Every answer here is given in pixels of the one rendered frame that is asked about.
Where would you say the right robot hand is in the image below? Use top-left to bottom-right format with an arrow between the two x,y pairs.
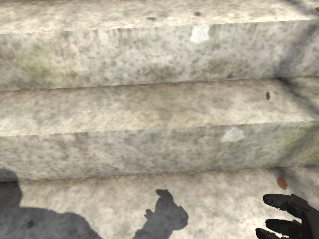
255,194 -> 319,239

